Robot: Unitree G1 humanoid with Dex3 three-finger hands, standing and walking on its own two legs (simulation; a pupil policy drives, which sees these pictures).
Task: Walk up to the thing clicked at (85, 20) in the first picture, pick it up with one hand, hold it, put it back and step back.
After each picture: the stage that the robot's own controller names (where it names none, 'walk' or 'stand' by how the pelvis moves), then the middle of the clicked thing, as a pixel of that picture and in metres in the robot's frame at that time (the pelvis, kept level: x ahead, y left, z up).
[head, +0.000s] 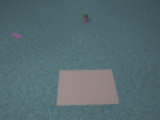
stand; (85, 19) +1.94 +0.00 -0.72
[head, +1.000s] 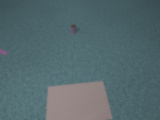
walk; (73, 29) +1.81 +0.27 -0.71
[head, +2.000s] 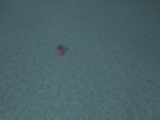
walk; (60, 50) +1.22 +0.34 -0.72
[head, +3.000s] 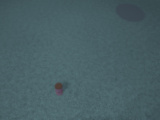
walk; (59, 89) +0.74 +0.25 -0.71
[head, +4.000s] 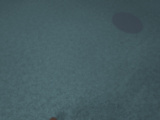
walk; out of the picture +0.44 +0.20 -0.70
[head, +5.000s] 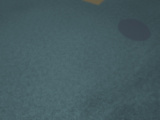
stand; out of the picture +0.36 +0.21 -0.72
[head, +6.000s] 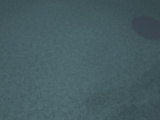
stand; out of the picture +0.35 +0.17 -0.71
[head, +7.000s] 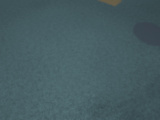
stand; out of the picture +0.37 +0.17 -0.72
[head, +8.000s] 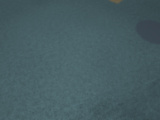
stand; out of the picture +0.38 +0.17 -0.72
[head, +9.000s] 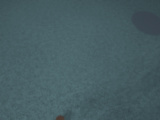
walk; out of the picture +0.42 +0.15 -0.71
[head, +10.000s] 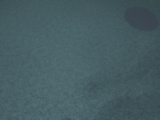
stand; out of the picture +0.34 +0.18 -0.71
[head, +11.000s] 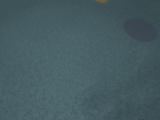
stand; out of the picture +0.32 +0.18 -0.72
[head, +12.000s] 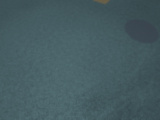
stand; out of the picture +0.31 +0.18 -0.72
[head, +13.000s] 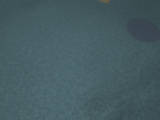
stand; out of the picture +0.31 +0.18 -0.72
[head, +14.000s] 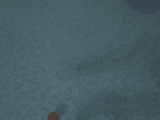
go down; (53, 118) +0.35 +0.17 -0.65
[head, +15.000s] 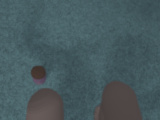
go down; (39, 75) +0.43 +0.16 -0.32
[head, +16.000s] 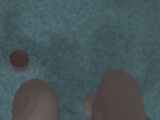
close in; (19, 61) +0.43 +0.17 -0.26
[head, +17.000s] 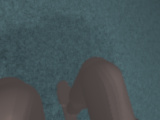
close; out of the picture +0.42 +0.19 -0.24
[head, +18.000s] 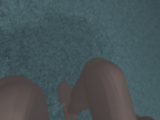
lift; out of the picture +0.42 +0.19 -0.24
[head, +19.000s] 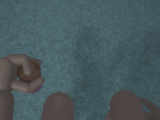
lift; (31, 78) +0.34 +0.19 -0.07
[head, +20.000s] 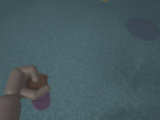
hold; (39, 92) +0.32 +0.17 +0.02
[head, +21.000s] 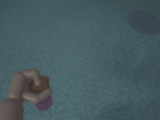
hold; (41, 94) +0.32 +0.17 -0.01
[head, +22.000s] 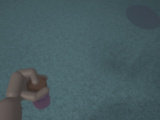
crouch; (39, 93) +0.33 +0.17 -0.04
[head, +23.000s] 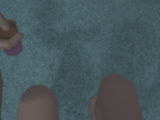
lower; (10, 40) +0.49 +0.19 -0.11
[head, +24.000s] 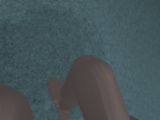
lower; out of the picture +0.47 +0.21 -0.25
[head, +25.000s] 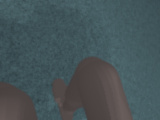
lower; out of the picture +0.47 +0.21 -0.25
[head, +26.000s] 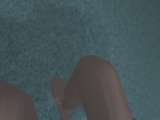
lower; out of the picture +0.47 +0.21 -0.25
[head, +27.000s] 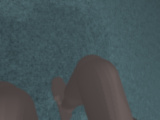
lower; out of the picture +0.47 +0.20 -0.25
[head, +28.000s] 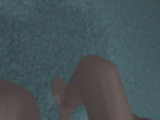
open; out of the picture +0.47 +0.18 -0.26
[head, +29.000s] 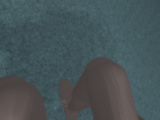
stand; out of the picture +0.46 +0.20 -0.25
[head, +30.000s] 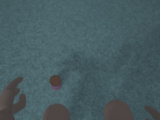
walk; (55, 83) +0.45 +0.14 -0.47
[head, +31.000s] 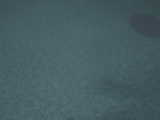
stand; out of the picture +0.38 +0.16 -0.66
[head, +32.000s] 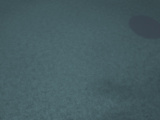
stand; out of the picture +0.38 +0.16 -0.67
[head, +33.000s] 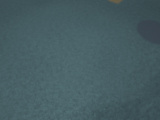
stand; out of the picture +0.39 +0.15 -0.71
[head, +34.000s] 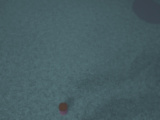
walk; (63, 109) +0.45 +0.11 -0.70
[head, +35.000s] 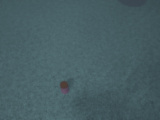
walk; (64, 87) +0.65 +0.18 -0.69
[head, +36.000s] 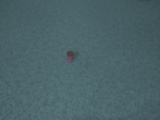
stand; (70, 57) +0.99 +0.16 -0.70
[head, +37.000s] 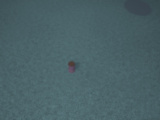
stand; (71, 67) +1.01 +0.15 -0.71
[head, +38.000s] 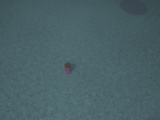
stand; (68, 68) +1.01 +0.17 -0.73
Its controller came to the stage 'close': yes
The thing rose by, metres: 0.71
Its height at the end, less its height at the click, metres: +0.00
